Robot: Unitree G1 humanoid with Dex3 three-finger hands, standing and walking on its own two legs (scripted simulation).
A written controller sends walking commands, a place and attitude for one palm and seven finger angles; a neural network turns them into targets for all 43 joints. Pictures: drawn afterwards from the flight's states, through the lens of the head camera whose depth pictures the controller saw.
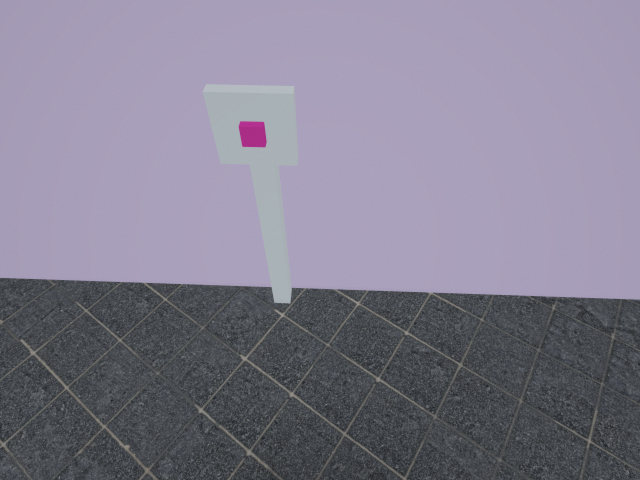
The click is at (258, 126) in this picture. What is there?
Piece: button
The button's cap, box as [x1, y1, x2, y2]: [239, 121, 266, 146]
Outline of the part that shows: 240,121 239,130 242,146 265,146 266,140 263,122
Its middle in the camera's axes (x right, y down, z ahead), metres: -0.15 -0.22 +0.83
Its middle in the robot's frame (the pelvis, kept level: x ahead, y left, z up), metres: +0.76 +0.19 -0.01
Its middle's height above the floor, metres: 0.77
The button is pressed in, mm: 0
